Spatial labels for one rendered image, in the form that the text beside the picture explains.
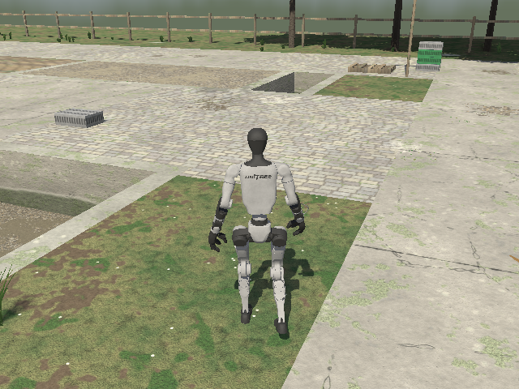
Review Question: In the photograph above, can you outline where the robot right upper arm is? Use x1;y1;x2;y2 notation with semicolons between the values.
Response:
275;162;298;206

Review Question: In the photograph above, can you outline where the robot left upper arm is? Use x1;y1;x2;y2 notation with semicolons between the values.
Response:
220;164;241;209

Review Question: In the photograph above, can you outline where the robot head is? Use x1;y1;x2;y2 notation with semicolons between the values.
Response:
244;128;272;167

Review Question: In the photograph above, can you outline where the robot left forearm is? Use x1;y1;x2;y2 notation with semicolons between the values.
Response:
211;197;228;234

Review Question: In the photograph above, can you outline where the left robot shin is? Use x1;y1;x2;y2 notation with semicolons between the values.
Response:
238;263;250;313

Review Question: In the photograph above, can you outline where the left robot hand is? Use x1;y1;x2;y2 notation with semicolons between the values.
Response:
208;231;227;252

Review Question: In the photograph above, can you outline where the robot right forearm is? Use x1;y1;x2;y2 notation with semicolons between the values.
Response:
290;193;304;223

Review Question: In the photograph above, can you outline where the right robot hand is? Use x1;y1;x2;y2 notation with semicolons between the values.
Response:
286;220;306;236

